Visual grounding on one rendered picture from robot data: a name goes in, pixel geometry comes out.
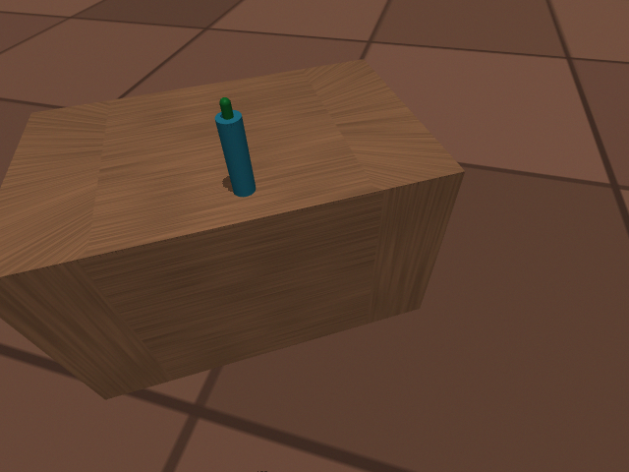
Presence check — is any bottle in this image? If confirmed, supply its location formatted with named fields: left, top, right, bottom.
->
left=215, top=97, right=256, bottom=197

